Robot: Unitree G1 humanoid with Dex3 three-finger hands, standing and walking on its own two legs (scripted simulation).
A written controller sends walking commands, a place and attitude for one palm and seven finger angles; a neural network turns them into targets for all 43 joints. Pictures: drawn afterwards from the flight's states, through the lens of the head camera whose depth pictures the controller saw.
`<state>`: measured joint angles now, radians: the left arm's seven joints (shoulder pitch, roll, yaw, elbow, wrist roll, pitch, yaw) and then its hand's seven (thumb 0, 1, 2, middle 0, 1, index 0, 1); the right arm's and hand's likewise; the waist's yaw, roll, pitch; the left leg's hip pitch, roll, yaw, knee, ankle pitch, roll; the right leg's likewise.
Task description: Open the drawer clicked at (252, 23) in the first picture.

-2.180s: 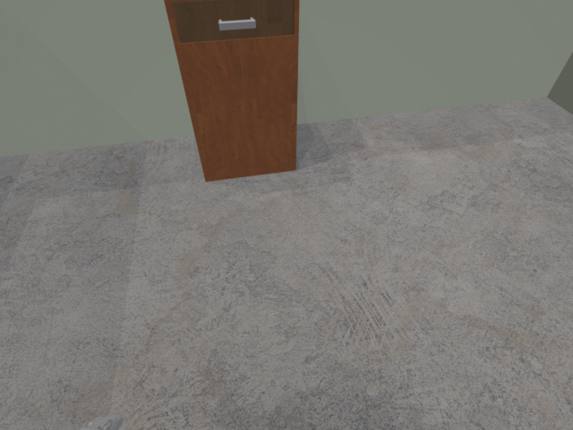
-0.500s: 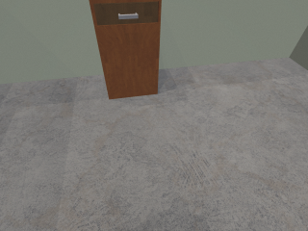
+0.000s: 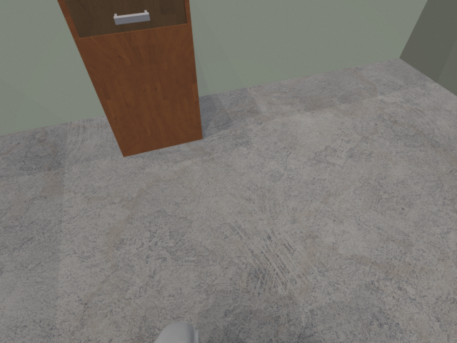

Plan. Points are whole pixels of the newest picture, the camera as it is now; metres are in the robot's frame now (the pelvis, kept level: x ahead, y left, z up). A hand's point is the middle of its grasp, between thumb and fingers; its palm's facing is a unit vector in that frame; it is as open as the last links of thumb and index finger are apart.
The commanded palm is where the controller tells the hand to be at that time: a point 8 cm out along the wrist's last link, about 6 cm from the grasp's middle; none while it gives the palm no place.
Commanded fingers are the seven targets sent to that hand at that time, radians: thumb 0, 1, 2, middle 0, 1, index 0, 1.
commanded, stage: walk to a spot facing it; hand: left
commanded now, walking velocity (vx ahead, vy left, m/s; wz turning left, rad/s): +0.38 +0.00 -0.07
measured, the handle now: (131, 16) +1.25 +0.51 +0.02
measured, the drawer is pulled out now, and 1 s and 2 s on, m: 0.00 0.00 0.00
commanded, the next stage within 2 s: turn to face it in 0.94 s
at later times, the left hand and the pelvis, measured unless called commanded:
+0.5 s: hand (143, 262) +0.31 +0.24 -0.17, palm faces -0.02 -0.99 -0.15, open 7.3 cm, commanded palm none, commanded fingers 0.00 0.90 0.90 -0.20 -0.30 -0.20 -0.30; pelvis +0.24 +0.06 +0.00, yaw -6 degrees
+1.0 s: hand (203, 173) +0.60 +0.13 -0.17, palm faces -0.19 -0.96 -0.20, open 7.1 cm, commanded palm none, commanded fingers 0.00 0.90 0.90 -0.20 -0.30 -0.20 -0.30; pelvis +0.48 -0.03 -0.01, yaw -14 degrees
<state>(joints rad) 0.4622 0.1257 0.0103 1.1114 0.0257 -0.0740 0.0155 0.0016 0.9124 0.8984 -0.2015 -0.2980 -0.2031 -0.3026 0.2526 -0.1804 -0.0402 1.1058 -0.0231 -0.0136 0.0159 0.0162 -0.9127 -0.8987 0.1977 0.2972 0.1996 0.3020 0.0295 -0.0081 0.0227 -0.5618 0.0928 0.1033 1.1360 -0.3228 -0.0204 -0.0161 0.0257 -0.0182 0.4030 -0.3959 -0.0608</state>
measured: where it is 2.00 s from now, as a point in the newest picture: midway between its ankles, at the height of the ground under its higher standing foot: (253, 250)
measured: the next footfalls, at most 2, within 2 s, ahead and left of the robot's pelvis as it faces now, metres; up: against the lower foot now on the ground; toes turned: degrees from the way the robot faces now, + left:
left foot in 0.20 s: +0.28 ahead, +0.11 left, +0.00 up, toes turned +7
right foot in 0.84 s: +0.52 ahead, -0.11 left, +0.00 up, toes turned -21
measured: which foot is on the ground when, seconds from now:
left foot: up 0.00-0.18, down 0.20-0.86, up 0.88-1.00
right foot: down 0.00-0.22, up 0.24-0.82, down 0.84-1.00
